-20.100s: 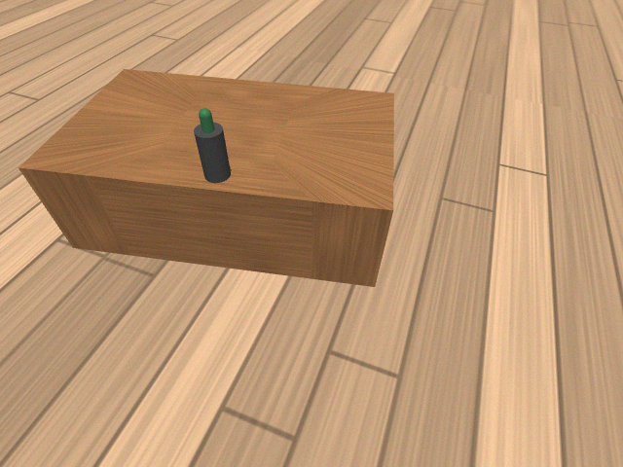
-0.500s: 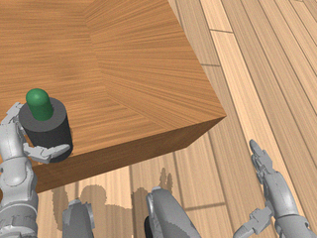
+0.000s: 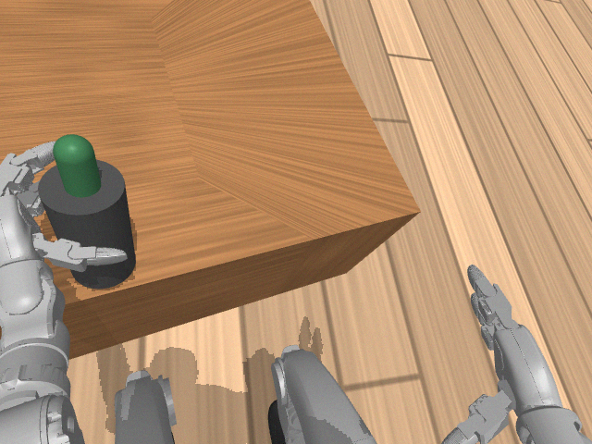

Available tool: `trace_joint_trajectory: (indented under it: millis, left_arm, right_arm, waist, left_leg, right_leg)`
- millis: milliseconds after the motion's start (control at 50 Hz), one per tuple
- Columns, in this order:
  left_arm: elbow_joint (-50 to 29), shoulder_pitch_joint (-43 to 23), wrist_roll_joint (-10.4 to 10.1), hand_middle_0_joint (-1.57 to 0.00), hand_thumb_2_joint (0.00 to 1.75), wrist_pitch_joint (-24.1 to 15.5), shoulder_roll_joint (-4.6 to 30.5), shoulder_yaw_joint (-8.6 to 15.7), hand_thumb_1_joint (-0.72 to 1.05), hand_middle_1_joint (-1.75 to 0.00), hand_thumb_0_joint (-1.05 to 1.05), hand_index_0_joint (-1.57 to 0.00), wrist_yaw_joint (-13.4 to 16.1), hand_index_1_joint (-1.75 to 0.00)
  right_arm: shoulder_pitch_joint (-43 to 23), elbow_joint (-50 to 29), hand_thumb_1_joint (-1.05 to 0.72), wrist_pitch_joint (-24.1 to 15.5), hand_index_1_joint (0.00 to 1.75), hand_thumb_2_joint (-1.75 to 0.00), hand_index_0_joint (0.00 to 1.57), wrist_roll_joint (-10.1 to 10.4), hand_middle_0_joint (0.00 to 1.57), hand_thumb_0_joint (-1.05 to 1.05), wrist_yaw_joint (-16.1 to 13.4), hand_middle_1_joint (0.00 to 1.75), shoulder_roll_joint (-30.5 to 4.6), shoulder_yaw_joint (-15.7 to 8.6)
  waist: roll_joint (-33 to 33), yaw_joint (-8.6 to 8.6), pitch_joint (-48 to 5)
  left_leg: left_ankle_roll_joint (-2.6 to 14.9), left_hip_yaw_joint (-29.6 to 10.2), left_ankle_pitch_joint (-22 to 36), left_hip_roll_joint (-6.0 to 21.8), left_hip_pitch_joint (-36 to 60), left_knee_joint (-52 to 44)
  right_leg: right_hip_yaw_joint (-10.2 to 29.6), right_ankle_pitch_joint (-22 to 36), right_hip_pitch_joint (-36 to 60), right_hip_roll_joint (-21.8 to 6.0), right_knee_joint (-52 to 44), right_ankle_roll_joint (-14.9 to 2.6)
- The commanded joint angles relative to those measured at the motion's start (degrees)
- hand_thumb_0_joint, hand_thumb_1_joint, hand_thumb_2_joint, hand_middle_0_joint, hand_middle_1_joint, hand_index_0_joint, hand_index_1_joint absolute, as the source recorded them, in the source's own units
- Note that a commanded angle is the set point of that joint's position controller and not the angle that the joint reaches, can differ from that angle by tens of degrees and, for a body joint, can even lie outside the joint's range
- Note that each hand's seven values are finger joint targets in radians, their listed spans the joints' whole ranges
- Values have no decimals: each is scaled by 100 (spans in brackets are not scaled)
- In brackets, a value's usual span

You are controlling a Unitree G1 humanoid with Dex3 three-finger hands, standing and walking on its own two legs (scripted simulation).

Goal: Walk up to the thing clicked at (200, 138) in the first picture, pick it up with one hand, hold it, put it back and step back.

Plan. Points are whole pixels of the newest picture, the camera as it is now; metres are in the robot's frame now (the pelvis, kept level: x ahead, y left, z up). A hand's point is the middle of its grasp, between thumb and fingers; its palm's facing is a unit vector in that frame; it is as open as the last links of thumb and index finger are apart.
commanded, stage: withdraw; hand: left
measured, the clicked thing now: (90, 213) +0.46 +0.16 -0.04
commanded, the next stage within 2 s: rise in 0.46 s
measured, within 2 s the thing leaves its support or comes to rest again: rests again in 0.34 s
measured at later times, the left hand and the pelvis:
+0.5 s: hand out of the picture +0.45 +0.24 +0.03, palm faces +0.23 -0.97 -0.03, open 17.6 cm; pelvis +0.01 +0.00 +0.03, yaw +0 degrees
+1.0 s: hand out of the picture +0.41 +0.31 +0.13, palm faces +0.33 -0.87 -0.37, open 16.8 cm; pelvis +0.04 +0.00 +0.12, yaw +1 degrees
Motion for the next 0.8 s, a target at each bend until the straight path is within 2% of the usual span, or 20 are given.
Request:
trace_joint_trajectory:
  millis: [0, 60, 120, 160, 200, 240, 260, 300, 340, 440, 460, 480, 500, 560, 580, 620, 660, 700, 740, 780]
  left_arm:
    - [-962, -1703, -10, -31, 11, -393, 768, 33, -61, -23, 0, -33, -32, -22]
    - [-873, -1714, 17, -24, 4, -438, 901, 89, -61, -15, 0, -25, -10, -14]
    - [-881, -1820, 45, -13, 7, -476, 996, 63, -61, -12, 0, -15, -37, -11]
    - [-1029, -1701, 32, -9, 5, -474, 1181, 177, -61, -9, 0, -11, -78, -8]
    - [-1633, -1814, -15, -7, 6, -486, 1631, 400, -60, -7, 0, -9, -132, -6]
    - [-1611, -1609, -112, -7, 5, -355, 1304, 287, -58, -6, 0, -8, -232, -6]
    - [-2193, -1755, -101, -7, 5, -354, 1770, 492, -58, -6, 0, -8, -238, -5]
    - [-2581, -1680, -155, -6, 5, -218, 1886, 552, -53, -5, 0, -7, -286, -4]
    - [-2526, -1483, -263, -6, 2, -20, 1411, 292, -54, -3, 0, -7, -401, -2]
    - [-2177, -1356, -381, -7, 0, 426, 1453, 202, -61, -2, 0, -8, -668, -1]
    - [-1778, -1168, -421, -7, 0, 532, 1258, 105, -61, -2, 0, -8, -743, -1]
    - [-1930, -1285, -445, -6, 0, 557, 1430, 192, -61, -1, 0, -8, -778, 0]
    - [-1547, -1200, -496, -6, 0, 624, 1278, 163, -61, -1, 0, -8, -855, 0]
    - [-1610, -1392, -570, -5, 5, 650, 1425, 134, -53, -2, 0, -6, -1002, -2]
    - [-954, -856, 146, -6, 4, 1190, 2264, 209, -55, -4, 0, -6, -661, -4]
    - [-1663, -1668, 67, -6, 6, 1471, 1778, -60, -55, -6, 0, -6, -461, -6]
    - [-1870, -1695, 236, -7, 5, 1733, 2291, 130, -56, -7, 0, -8, -253, -6]
    - [-2164, -1482, 378, -7, 8, 1968, 2661, 280, -50, -7, 0, -7, -42, -7]
    - [-2378, -1352, 409, -8, 7, 2148, 2467, 146, -51, -8, 0, -8, 136, -7]
    - [-2105, -859, 420, -8, 21, 2292, 2479, 218, -35, -9, 0, -8, 298, -10]
  right_arm:
    - [168, -971, 54, -316, 5, -5, 5, 2, 5, 0, -139, 5, -965, -808]
    - [80, -1035, 54, -349, 5, -5, 5, -2, 5, 0, -164, 5, -994, -777]
    - [185, -1123, 55, -356, 5, -5, 5, -11, 5, 0, -189, 5, -1042, -821]
    - [237, -1114, 55, -342, 5, -5, 5, -16, 5, 0, -203, 5, -1136, -932]
    - [303, -919, 54, -286, 5, -5, 5, 11, 5, 0, -201, 5, -1108, -948]
    - [302, -1082, 54, -243, 5, -5, 5, 44, 5, 0, -207, 5, -1138, -981]
    - [404, -973, 53, -215, 5, -5, 5, 43, 5, 0, -215, 5, -1129, -977]
    - [421, -1043, 53, -151, 5, -5, 5, 78, 5, 0, -250, 5, -1103, -966]
    - [422, -817, 53, -89, 5, -5, 5, 88, 5, 0, -279, 5, -934, -783]
    - [322, -528, 53, -10, 5, -5, 5, 147, 5, 0, -423, 5, -778, -477]
    - [269, -522, 54, -10, 5, -5, 5, 162, 5, 0, -456, 5, -827, -498]
    - [285, -325, 55, 5, 5, -5, 5, 176, 5, 0, -477, 5, -845, -502]
    - [276, -302, 55, 7, 5, -5, 5, 175, 5, 0, -500, 5, -845, -460]
    - [353, -14, 58, -58, 5, -4, 5, 202, 5, 0, -535, 5, -754, -335]
    - [901, -61, 52, 108, 5, -5, 6, 263, 6, 0, -557, 5, -889, -476]
    - [543, 136, 52, 230, 5, -5, 6, 286, 6, 0, -556, 5, -765, -378]
    - [375, 466, 48, 314, 5, -6, 6, 293, 6, 0, -594, 5, -822, -489]
    - [398, 538, 43, 422, 5, -8, 5, 276, 5, 0, -614, 5, -765, -380]
    - [-12, 333, 40, 502, 5, -9, 5, 276, 6, 0, -665, 5, -672, -205]
    - [-125, 601, 24, 589, 20, -25, 14, 303, 14, 0, -712, 20, -525, -28]
  waist:
    - [1238, 25, -2573]
    - [1152, 48, -2676]
    - [1200, -58, -2834]
    - [1309, 4, -3015]
    - [1631, 197, -3216]
    - [1659, 180, -3333]
    - [1948, 339, -3422]
    - [2080, 429, -3496]
    - [2099, 451, -3054]
    - [1607, 472, -2282]
    - [1387, 423, -2150]
    - [1402, 498, -2003]
    - [1238, 449, -1892]
    - [1075, 485, -1741]
    - [1257, 736, -1862]
    - [1330, 767, -1921]
    - [1488, 991, -2368]
    - [1501, 1206, -2738]
    - [1298, 1328, -2868]
    - [1127, 1442, -2492]
  left_leg:
    - [260, 60, 1021, -287, 2580, -1083]
    - [265, 71, 981, -290, 2527, -1085]
    - [270, 75, 1097, -290, 2580, -1029]
    - [266, 88, 1179, -298, 2717, -1044]
    - [226, 130, 1276, -311, 2924, -1104]
    - [192, 77, 1523, -278, 3292, -1241]
    - [155, 120, 1535, -290, 3495, -1320]
    - [121, 116, 1655, -277, 3814, -1458]
    - [94, 87, 1623, -255, 3877, -1644]
    - [167, 181, 1283, -237, 3585, -1921]
    - [186, 169, 1221, -229, 3615, -1987]
    - [170, 157, 1139, -227, 3617, -2110]
    - [185, 150, 1154, -220, 3615, -2145]
    - [227, 197, 1126, -244, 3614, -2242]
    - [184, 278, 1322, -338, 4162, -2606]
    - [123, 235, 1187, -274, 4263, -2799]
    - [101, 227, 1584, -251, 4769, -2897]
    - [115, 274, 2149, -251, 5006, -2932]
    - [103, 287, 2631, -238, 5255, -3055]
    - [123, 368, 2534, -259, 5103, -3205]
  right_leg:
    - [-82, 1406, 888, 249, -1166, -324]
    - [-85, 1397, 982, 247, -1179, -319]
    - [-55, 1550, 1024, 249, -1177, -297]
    - [-21, 1627, 1189, 235, -1214, -290]
    - [49, 1674, 1374, 218, -1236, -300]
    - [-98, 1802, 1357, 268, -1213, -330]
    - [-69, 1773, 1437, 254, -1252, -349]
    - [-90, 1815, 1560, 265, -1320, -358]
    - [-122, 1751, 1464, 261, -1432, -361]
    - [1, 1622, 1766, 215, -1924, -302]
    - [-13, 1582, 1782, 218, -2022, -297]
    - [-60, 1497, 1733, 224, -2044, -317]
    - [-76, 1516, 1765, 230, -2098, -311]
    - [-30, 1551, 1915, 220, -2266, -292]
    - [-87, 1654, 2353, 206, -2563, -265]
    - [-79, 1482, 2272, 252, -2615, -302]
    - [-145, 1752, 2527, 275, -2620, -332]
    - [-132, 2177, 2953, 260, -2684, -328]
    - [-126, 2565, 3447, 259, -2823, -308]
    - [-70, 2582, 3732, 237, -3018, -281]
